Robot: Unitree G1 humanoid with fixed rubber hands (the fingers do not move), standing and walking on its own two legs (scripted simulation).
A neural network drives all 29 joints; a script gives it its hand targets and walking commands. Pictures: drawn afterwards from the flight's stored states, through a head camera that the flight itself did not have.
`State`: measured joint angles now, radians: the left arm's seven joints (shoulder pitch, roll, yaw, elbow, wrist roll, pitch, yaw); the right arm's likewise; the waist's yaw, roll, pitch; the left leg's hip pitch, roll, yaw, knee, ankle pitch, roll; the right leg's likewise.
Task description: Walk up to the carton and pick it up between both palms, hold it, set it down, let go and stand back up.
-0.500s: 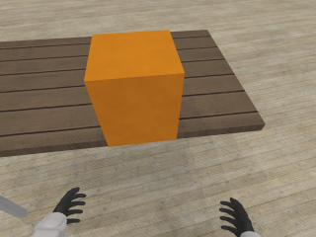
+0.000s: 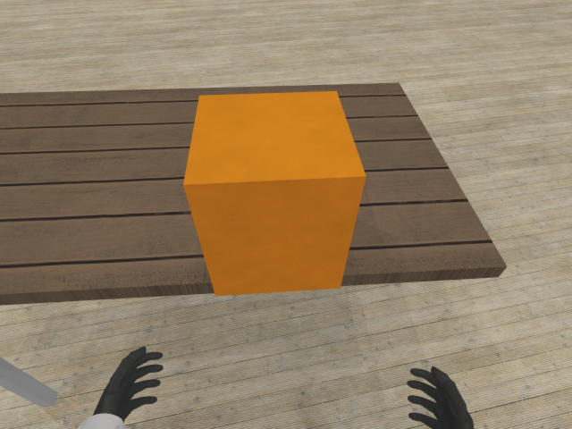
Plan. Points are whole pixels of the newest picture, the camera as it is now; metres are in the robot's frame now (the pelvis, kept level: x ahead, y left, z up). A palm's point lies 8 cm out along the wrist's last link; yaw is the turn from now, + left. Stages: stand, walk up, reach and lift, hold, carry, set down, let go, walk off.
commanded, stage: reach and lift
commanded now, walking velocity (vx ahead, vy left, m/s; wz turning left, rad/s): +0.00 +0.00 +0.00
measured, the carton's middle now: (273, 197) +0.45 +0.06 +0.08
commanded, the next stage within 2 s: none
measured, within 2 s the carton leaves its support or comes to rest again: neither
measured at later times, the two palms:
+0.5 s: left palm (103, 378) +0.18 +0.25 +0.02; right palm (453, 390) +0.20 -0.18 +0.01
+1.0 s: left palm (114, 323) +0.23 +0.24 +0.07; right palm (449, 324) +0.26 -0.17 +0.06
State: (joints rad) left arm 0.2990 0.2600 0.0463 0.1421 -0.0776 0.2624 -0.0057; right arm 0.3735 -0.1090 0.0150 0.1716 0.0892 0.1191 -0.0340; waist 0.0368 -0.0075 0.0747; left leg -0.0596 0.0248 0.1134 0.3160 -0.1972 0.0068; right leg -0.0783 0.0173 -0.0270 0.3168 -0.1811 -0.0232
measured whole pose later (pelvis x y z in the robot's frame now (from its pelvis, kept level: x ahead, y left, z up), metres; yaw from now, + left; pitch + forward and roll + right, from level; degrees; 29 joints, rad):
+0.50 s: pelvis +0.01 +0.02 +0.00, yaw +0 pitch -3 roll -1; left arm 0.34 0.23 0.03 -0.09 -0.13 0.21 0.03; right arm 0.38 -0.16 0.00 0.00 0.20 0.06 -0.02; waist 0.07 0.00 0.05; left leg -0.04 0.01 0.11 0.30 -0.20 0.02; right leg -0.03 0.01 -0.01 0.24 -0.15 -0.01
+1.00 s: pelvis -0.02 +0.00 +0.00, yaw +0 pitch -3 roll +0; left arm 0.02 0.22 0.09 -0.04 -0.19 0.34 0.06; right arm 0.04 -0.17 -0.01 0.03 0.24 0.20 -0.08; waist 0.07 -0.03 0.03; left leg -0.09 0.01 0.10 0.30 -0.17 0.02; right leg -0.12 0.01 -0.01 0.34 -0.17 -0.02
